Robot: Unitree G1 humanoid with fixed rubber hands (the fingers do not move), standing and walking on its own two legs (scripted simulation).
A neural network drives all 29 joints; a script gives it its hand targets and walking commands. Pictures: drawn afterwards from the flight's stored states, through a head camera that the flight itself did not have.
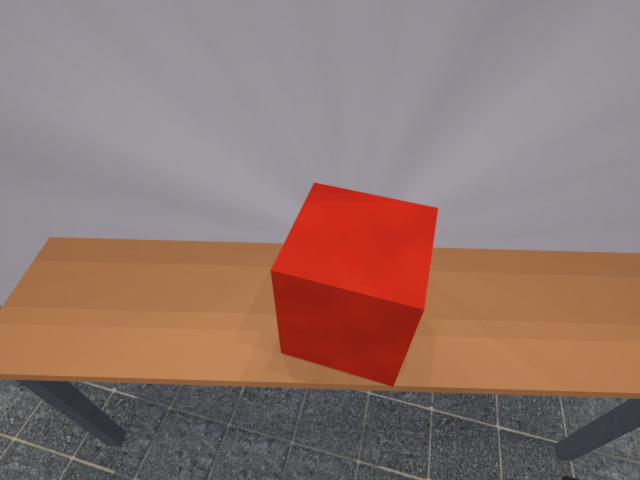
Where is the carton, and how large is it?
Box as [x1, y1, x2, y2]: [271, 183, 437, 386]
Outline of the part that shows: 314,183 271,269 281,352 392,386 423,310 437,208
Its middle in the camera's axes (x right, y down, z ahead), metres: +0.06 +0.08 +0.67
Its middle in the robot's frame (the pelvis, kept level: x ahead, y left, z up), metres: +0.45 -0.06 -0.07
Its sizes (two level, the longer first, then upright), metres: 0.210 0.200 0.250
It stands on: a table, 0.58 m high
